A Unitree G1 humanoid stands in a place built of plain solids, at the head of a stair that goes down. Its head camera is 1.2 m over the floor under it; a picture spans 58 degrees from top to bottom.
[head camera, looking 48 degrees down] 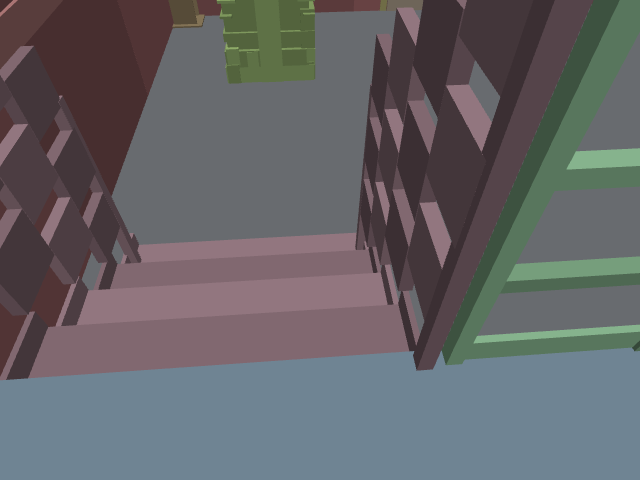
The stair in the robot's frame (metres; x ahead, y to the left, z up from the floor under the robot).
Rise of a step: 0.17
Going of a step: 0.28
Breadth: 1.32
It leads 4 degrees to the left of straight ahead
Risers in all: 5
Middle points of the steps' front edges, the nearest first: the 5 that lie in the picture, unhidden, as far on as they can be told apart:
0.58 0.32 0.00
0.86 0.34 -0.17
1.14 0.36 -0.33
1.42 0.38 -0.50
1.70 0.41 -0.67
